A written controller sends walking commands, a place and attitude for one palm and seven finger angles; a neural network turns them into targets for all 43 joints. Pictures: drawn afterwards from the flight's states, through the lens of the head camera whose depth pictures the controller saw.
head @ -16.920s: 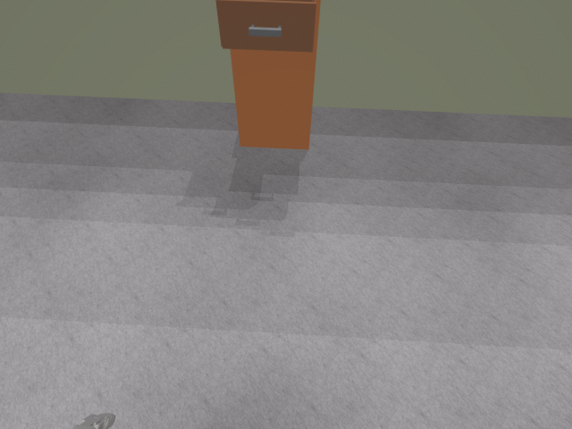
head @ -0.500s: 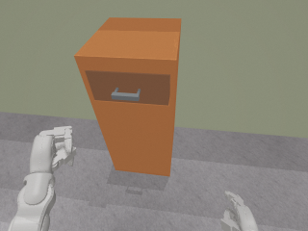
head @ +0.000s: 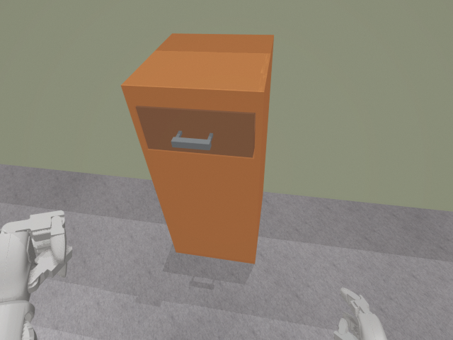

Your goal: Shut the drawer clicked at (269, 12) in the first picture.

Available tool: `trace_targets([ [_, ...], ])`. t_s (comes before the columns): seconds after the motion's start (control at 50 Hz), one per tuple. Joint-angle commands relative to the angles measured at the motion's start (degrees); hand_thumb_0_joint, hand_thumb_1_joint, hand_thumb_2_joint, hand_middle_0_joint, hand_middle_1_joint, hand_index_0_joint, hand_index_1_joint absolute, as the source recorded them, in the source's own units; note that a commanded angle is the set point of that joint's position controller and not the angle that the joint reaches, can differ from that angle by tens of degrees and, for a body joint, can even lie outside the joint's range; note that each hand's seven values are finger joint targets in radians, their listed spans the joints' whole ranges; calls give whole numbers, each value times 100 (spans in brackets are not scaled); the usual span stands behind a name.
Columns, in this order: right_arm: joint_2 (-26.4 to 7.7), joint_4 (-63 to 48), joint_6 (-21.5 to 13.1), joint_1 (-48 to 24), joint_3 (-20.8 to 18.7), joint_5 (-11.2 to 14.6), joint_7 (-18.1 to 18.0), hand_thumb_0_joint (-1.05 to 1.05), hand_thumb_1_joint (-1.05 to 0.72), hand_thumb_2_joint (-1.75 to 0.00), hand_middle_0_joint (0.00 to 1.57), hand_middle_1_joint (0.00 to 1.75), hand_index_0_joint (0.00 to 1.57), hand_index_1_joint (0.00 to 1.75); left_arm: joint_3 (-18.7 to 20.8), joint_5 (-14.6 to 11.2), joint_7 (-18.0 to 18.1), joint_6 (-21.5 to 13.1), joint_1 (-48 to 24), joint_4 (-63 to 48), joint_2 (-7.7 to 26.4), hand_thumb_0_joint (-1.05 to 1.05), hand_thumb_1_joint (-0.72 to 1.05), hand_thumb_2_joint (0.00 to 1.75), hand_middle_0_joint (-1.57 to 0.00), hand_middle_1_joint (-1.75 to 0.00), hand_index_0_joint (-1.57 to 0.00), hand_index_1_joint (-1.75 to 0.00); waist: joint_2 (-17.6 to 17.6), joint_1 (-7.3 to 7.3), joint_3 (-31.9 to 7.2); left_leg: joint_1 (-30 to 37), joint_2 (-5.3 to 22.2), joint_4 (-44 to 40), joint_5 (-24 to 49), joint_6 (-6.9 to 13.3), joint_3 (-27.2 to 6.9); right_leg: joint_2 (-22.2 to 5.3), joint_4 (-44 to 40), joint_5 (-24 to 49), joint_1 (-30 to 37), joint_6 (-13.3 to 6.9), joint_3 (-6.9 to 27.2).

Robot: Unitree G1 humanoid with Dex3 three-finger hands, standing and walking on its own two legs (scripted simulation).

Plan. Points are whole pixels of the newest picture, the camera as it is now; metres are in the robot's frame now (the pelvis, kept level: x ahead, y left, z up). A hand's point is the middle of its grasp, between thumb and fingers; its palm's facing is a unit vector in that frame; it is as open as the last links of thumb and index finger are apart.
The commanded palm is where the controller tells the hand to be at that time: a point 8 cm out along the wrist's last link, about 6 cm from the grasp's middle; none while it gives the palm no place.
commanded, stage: step back with the hand held close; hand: left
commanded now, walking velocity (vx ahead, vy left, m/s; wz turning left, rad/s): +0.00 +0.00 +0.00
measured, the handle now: (193, 139) +0.65 +0.20 -0.01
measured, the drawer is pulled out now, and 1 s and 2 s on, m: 0.00 0.00 0.00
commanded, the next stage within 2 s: stop stepping back and stand still in 1.52 s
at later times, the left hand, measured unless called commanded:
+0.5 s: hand (54, 253) +0.17 +0.26 +0.15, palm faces +0.31 -0.80 -0.51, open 3.3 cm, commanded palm +0.11 +0.30 +0.17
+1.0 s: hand (14, 295) +0.11 +0.27 +0.16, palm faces +0.38 -0.77 -0.50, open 3.3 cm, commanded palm +0.04 +0.31 +0.17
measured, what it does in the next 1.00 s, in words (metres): shifts its weight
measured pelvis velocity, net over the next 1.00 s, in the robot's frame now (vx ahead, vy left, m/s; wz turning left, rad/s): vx -0.08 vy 0.02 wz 0.03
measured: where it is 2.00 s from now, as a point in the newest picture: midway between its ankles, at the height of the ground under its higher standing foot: outside the picture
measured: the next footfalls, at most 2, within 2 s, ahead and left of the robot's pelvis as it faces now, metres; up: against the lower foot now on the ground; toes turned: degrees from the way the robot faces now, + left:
right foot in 1.60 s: -0.24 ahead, -0.13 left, -0.01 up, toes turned +2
left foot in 1.70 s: -0.06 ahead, +0.10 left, +0.00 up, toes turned +0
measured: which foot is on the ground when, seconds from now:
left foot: down 0.00-1.00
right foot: down 0.00-1.00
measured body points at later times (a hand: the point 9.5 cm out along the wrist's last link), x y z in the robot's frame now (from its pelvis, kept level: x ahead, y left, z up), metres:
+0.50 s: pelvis -0.02 +0.02 +0.00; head +0.00 +0.02 +0.45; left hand +0.15 +0.30 +0.18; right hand +0.15 -0.22 -0.09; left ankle -0.02 +0.11 -0.74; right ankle +0.01 -0.11 -0.74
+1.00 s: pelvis -0.08 +0.02 -0.01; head -0.06 +0.04 +0.44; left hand +0.09 +0.31 +0.19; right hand +0.08 -0.22 -0.09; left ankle -0.02 +0.11 -0.74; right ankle -0.05 -0.11 -0.74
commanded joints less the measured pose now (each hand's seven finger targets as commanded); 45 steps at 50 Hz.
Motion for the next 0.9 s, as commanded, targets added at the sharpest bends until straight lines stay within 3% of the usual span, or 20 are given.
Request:
trace_targets([
  [0.0,-479,-950,-412,-806,-184,-5,-47,0,-90,-90,20,30,20,30,648,-12,139,-389,-610,-1314,1065,0,90,90,-140,-160,-140,-160,-180,-50,-156,-434,36,-495,804,54,-55,-74,-463,119,181,-97,272],
  [0.06,-471,-942,-435,-831,-189,-6,-43,0,-90,-90,20,30,20,30,725,-6,139,-380,-583,-1295,1130,0,90,90,-140,-160,-140,-160,-139,-27,-71,-436,38,-506,855,26,-59,-47,-518,174,172,-107,297],
  [0.08,-622,-1094,-233,-728,-231,-11,2,0,-90,-90,20,30,20,30,1343,-28,149,-602,-897,-1492,1572,0,90,90,-140,-160,-140,-160,-441,-334,501,-953,98,-361,410,155,-182,-358,-951,-20,-526,-87,951],
  [0.1,-508,-984,-98,-669,-260,-24,17,0,-90,-90,20,30,20,30,1093,27,110,-628,-401,-1047,1193,0,90,90,-140,-160,-140,-160,-693,-347,348,-823,93,-212,461,155,-221,-478,-1044,-131,-578,-119,943],
  [0.14,-545,-1037,63,-687,-301,-41,65,0,-90,-90,20,30,20,30,900,47,82,-696,-93,-1089,1005,0,90,90,-140,-160,-140,-160,-614,-390,103,-796,111,-134,647,133,-191,-542,-996,8,-592,-126,870],
  [0.18,-574,-1081,149,-692,-336,-63,59,0,-90,-90,20,30,20,30,968,48,99,-803,145,-1242,1058,0,90,90,-140,-160,-140,-160,-260,-385,-262,-869,137,-256,997,106,-209,-514,-695,622,-274,-115,682],
  [0.24,-597,-1192,278,-705,-407,-29,54,0,-90,-90,20,30,20,30,1066,17,146,-843,419,-1410,1152,0,90,90,-140,-160,-140,-160,-247,-377,-838,-940,220,-318,1780,79,-258,-433,-177,1617,213,-41,422],
  [0.3,-600,-1289,369,-731,-455,3,27,0,-90,-90,20,30,20,30,1191,-7,163,-838,632,-1593,1263,0,90,90,-140,-160,-140,-160,-285,-346,-1142,-1003,284,-256,2504,24,-319,-381,198,2263,412,-5,310],
  [0.36,-619,-1369,431,-778,-486,6,-4,0,-90,-90,20,30,20,30,1280,-15,168,-824,697,-1789,1378,0,90,90,-140,-160,-140,-160,-182,-318,-1275,-1093,326,-256,2853,-5,-376,-326,471,2477,410,35,279],
  [0.42,-633,-1421,444,-712,-510,18,-10,0,-90,-90,20,30,20,30,1214,19,158,-815,711,-1889,1328,0,90,90,-140,-160,-140,-160,-60,-334,-1164,-1285,469,-335,2854,6,-473,-216,742,2138,285,87,246],
  [0.56,-679,-1494,356,-730,-507,5,-36,0,-90,-90,20,30,20,30,1258,121,155,-845,473,-1890,1292,0,90,90,-140,-160,-140,-160,-103,-369,-707,-2783,663,-658,643,313,-676,-190,1186,1397,596,119,477],
  [0.6,-649,-1500,328,-679,-490,24,-33,0,-90,-90,20,30,20,30,1240,144,167,-872,481,-1852,1243,0,90,90,-140,-160,-140,-160,-319,-411,-603,-3030,592,-576,-71,335,-630,-270,1092,1246,550,95,596],
  [0.68,-623,-1487,288,-621,-483,18,-21,0,-90,-90,20,30,20,30,1228,145,212,-967,347,-1966,1290,0,90,90,-140,-160,-140,-160,-723,-485,-450,-2744,221,47,-948,251,-465,-637,116,-3,-347,-106,1158],
  [0.74,-627,-1406,260,-538,-481,15,-24,0,-90,-90,20,30,20,30,1166,121,293,-1074,315,-2025,1300,0,90,90,-140,-160,-140,-160,-775,-536,-431,-1915,116,608,-919,140,-383,-854,-408,-1137,-1483,-222,1190],
  [0.78,-621,-1386,238,-551,-453,0,-69,0,-90,-90,20,30,20,30,1233,119,357,-1133,366,-2027,1360,0,90,90,-140,-160,-140,-160,-574,-535,-428,-1876,239,303,-1017,149,-550,-696,-285,-1412,-1621,-139,926],
  [0.8,-657,-1392,209,-563,-459,3,-92,0,-90,-90,20,30,20,30,1222,135,374,-1168,418,-2044,1323,0,90,90,-140,-160,-140,-160,-322,-529,-442,-2083,386,-8,-1236,210,-699,-527,-56,-1403,-1424,-58,771],
  [0.82,-694,-1425,175,-608,-443,-13,-111,0,-90,-90,20,30,20,30,1258,168,387,-1191,428,-2064,1336,0,90,90,-140,-160,-140,-160,30,-517,-398,-2689,606,-593,-1569,319,-957,-264,388,-1207,-886,49,608],
  [0.84,-727,-1448,132,-655,-446,-3,-130,0,-90,-90,20,30,20,30,1279,213,386,-1203,423,-2065,1311,0,90,90,-140,-160,-140,-160,412,-495,-367,-3420,924,-1208,-1985,468,-1316,8,1157,-668,-167,132,465],
  [0.86,-700,-1467,96,-696,-446,5,-153,0,-90,-90,20,30,20,30,1330,250,369,-1224,341,-2187,1353,0,90,90,-140,-160,-140,-160,621,-451,-473,-3856,1141,-1498,-1938,568,-1610,168,1815,-21,379,172,381],
  [0.88,-655,-1459,74,-646,-466,-24,-157,0,-90,-90,20,30,20,30,1406,286,357,-1234,404,-2190,1403,0,90,90,-140,-160,-140,-160,516,-413,-561,-3719,1168,-1306,-1257,580,-1545,184,1950,491,409,168,429],
])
